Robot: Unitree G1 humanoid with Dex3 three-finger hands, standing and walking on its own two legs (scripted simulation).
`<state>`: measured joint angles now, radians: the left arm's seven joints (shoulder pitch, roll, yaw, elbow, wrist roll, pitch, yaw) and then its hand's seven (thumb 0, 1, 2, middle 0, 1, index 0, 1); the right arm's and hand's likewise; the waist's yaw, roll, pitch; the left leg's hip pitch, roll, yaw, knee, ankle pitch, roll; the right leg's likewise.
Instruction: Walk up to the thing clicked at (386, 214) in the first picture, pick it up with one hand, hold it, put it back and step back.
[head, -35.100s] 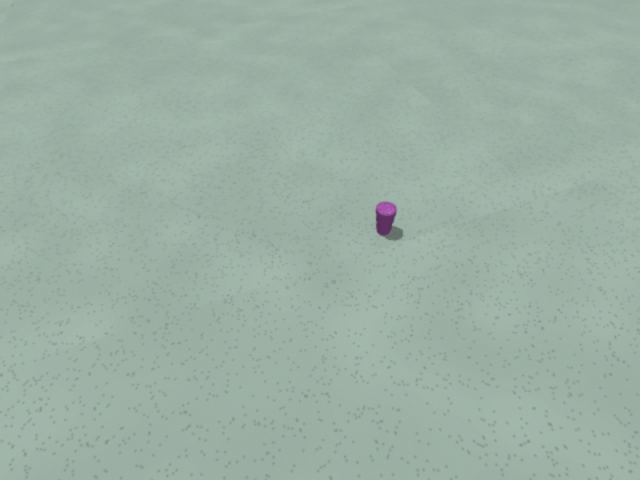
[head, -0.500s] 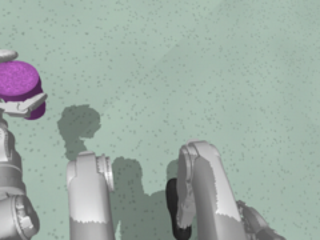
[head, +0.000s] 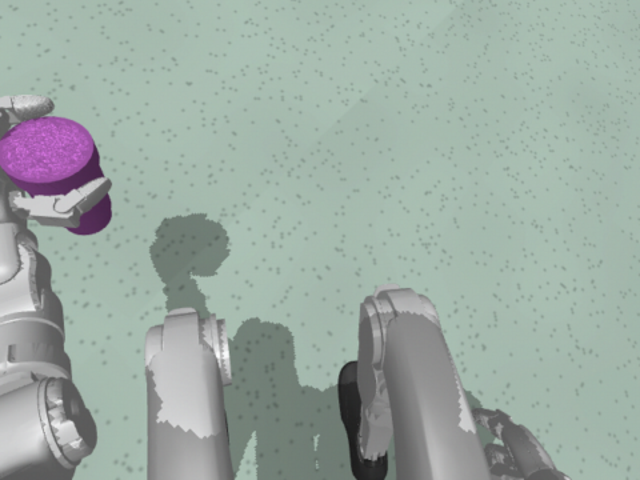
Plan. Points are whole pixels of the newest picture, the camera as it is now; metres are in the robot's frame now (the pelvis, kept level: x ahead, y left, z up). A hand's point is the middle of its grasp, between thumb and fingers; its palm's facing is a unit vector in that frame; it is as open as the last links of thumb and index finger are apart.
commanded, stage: settle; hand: left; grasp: from the side
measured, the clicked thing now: (69, 186) +0.47 +0.27 -0.08
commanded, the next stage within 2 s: lift in 0.20 s
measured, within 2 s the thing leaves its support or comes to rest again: neither
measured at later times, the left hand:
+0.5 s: hand (44, 162) +0.47 +0.27 -0.01, palm faces +0.29 -0.96 -0.05, open 10.8 cm
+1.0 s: hand out of the picture +0.43 +0.25 +0.10, palm faces +0.26 -0.96 -0.06, open 10.7 cm
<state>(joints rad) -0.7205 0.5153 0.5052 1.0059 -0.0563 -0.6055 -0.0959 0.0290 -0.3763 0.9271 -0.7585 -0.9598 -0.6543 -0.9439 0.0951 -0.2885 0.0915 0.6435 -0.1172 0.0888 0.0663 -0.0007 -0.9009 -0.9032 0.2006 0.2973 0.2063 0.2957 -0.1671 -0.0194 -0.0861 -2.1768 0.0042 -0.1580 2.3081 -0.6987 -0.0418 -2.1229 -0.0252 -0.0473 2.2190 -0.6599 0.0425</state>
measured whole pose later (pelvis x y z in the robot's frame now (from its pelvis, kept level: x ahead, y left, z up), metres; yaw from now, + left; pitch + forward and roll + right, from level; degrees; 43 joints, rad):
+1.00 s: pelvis +0.01 +0.00 +0.10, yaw +3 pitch +33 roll -4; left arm -0.48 0.35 0.38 0.64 -0.12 -0.44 -0.09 0.04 -0.39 0.95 -0.76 -0.97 -0.67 -0.96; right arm 0.12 -0.26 0.00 0.60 -0.02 0.04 0.01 0.00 -0.93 -0.91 0.20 0.30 0.21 0.30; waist -0.09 0.01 -0.19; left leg -1.88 0.02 -0.10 1.97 -0.67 -0.03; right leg -1.85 -0.04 -0.03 1.92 -0.65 0.03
